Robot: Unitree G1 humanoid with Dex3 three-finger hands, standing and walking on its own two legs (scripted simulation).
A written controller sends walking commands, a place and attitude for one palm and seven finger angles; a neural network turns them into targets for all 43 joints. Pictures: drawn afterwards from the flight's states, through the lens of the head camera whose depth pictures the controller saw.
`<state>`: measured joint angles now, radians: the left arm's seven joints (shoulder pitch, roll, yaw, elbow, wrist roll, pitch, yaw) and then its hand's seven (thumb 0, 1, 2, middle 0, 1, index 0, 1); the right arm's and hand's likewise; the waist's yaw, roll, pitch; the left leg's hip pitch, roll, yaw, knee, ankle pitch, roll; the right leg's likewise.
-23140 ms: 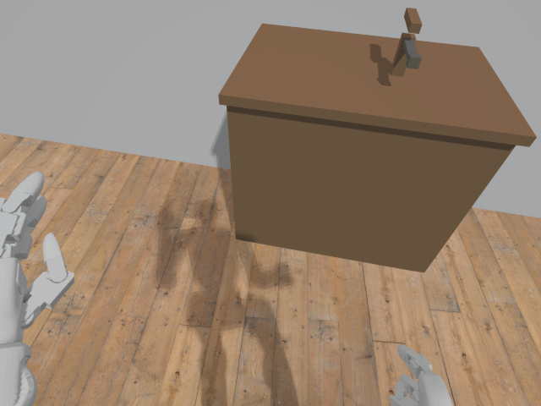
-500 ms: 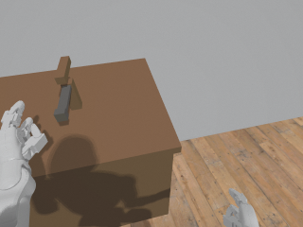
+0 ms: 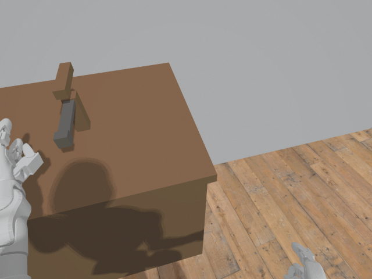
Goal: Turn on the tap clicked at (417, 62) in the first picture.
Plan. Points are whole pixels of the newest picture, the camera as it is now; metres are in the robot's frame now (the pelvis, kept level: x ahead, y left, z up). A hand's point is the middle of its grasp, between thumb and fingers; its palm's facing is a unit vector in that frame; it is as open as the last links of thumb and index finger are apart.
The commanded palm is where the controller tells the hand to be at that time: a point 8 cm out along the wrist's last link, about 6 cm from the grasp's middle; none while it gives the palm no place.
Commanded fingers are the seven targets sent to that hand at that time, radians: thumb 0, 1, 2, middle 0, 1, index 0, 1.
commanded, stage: reach beside the lever's end, fingers flat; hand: left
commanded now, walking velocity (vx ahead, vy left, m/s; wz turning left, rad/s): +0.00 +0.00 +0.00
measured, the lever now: (63, 139) +0.36 +0.30 +0.13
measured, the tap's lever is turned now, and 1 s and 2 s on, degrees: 0 0 6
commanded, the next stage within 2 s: push the lever round in 0.56 s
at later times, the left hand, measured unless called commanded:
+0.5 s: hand (43, 153) +0.32 +0.33 +0.12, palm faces +0.55 -0.83 -0.10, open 7.8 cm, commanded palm +0.27 +0.37 +0.13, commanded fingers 0.00 0.90 0.90 -0.15 -0.15 -0.15 -0.15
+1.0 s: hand (48, 153) +0.31 +0.32 +0.13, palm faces +0.54 -0.84 -0.08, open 7.8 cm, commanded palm +0.26 +0.35 +0.13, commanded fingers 0.00 0.90 0.90 -0.15 -0.15 -0.15 -0.15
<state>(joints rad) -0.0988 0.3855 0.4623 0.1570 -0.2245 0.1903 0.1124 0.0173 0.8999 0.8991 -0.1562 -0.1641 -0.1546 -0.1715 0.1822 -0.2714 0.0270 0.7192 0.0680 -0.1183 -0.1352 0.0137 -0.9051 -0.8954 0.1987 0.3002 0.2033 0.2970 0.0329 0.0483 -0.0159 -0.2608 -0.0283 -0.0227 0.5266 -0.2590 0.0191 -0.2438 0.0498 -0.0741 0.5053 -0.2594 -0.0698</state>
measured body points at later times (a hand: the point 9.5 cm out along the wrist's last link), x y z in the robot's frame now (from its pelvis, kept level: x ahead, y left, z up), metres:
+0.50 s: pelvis +0.01 +0.01 +0.00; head +0.02 +0.00 +0.45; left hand +0.28 +0.37 +0.13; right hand +0.16 -0.24 -0.10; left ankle +0.01 +0.11 -0.73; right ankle +0.01 -0.07 -0.73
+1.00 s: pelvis +0.01 +0.01 +0.00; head +0.01 -0.01 +0.45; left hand +0.28 +0.36 +0.14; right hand +0.18 -0.23 -0.09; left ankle +0.01 +0.11 -0.73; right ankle +0.01 -0.07 -0.73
